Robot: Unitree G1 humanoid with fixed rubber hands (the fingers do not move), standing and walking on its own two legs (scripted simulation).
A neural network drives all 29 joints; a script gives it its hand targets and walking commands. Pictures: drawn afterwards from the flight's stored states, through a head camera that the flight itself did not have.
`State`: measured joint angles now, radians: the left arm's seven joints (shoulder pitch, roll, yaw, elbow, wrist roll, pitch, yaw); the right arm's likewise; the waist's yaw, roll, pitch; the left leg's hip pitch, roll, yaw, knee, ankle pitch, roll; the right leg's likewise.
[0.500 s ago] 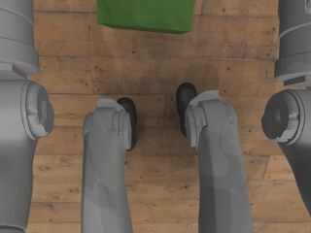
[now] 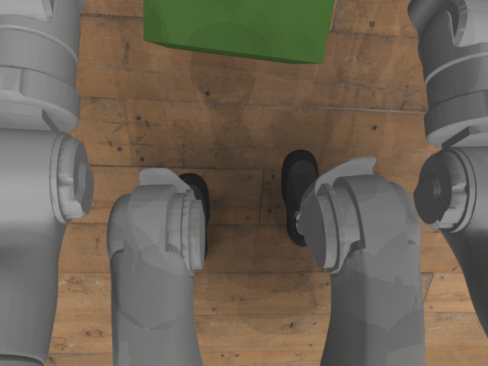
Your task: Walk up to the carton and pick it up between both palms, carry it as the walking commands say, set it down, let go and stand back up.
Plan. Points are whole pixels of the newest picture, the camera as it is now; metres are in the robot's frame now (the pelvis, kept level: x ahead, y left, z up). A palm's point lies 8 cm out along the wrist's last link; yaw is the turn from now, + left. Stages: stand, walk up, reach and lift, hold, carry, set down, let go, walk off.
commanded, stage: reach and lift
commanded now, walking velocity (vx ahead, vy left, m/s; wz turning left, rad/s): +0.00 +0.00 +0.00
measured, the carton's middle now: out of the picture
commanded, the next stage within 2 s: none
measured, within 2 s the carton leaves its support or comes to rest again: leaves its support in 1.92 s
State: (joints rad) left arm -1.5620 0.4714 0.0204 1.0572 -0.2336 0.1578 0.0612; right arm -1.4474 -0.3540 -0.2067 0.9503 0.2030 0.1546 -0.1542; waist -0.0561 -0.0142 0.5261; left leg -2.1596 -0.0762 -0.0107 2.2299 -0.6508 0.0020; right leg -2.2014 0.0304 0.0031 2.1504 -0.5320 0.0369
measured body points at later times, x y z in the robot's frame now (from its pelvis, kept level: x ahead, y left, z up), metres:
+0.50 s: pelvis +0.01 +0.00 -0.03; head +0.39 +0.01 +0.19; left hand +0.58 +0.16 -0.23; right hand +0.55 -0.23 -0.22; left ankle +0.10 +0.10 -0.34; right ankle +0.13 -0.12 -0.34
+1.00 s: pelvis +0.00 +0.00 -0.03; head +0.39 +0.01 +0.19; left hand +0.58 +0.14 -0.23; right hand +0.56 -0.19 -0.22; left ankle +0.10 +0.10 -0.34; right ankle +0.13 -0.12 -0.34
